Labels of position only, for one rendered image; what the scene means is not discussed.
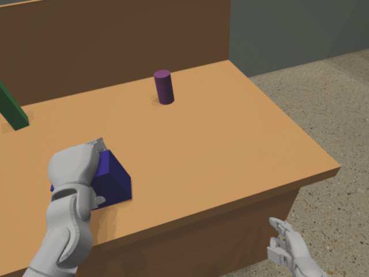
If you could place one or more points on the left robot forearm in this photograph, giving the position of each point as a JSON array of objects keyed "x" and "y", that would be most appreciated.
[{"x": 68, "y": 240}]

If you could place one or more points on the robot left hand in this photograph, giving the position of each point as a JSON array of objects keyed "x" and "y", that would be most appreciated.
[{"x": 77, "y": 165}]

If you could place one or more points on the robot right hand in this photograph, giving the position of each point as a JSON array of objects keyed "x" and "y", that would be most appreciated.
[{"x": 283, "y": 253}]

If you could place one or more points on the sponge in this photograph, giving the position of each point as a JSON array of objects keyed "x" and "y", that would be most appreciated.
[{"x": 110, "y": 181}]

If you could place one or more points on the right robot forearm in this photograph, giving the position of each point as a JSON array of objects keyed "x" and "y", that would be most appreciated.
[{"x": 307, "y": 267}]

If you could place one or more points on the table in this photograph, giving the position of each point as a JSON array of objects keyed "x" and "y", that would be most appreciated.
[{"x": 207, "y": 171}]

